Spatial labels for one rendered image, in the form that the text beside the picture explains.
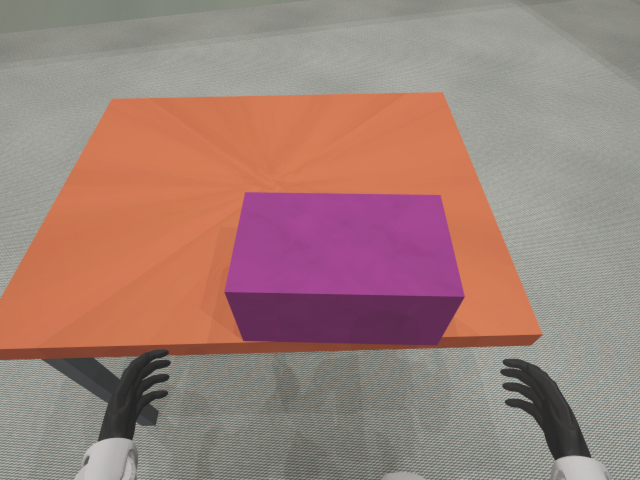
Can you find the carton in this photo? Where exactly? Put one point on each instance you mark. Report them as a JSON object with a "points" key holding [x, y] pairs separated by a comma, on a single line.
{"points": [[343, 268]]}

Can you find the robot right forearm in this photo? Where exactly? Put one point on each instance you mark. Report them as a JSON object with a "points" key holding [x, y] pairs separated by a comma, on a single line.
{"points": [[579, 468]]}

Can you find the robot left hand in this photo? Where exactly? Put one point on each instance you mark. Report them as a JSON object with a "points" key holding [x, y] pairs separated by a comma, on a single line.
{"points": [[127, 401]]}

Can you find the robot right hand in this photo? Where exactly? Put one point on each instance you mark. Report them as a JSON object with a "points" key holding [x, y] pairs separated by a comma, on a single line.
{"points": [[550, 409]]}

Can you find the robot left forearm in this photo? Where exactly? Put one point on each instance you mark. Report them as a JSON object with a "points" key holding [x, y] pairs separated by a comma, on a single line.
{"points": [[110, 459]]}

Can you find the table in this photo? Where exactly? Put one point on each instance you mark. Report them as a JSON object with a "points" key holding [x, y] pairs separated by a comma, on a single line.
{"points": [[134, 254]]}

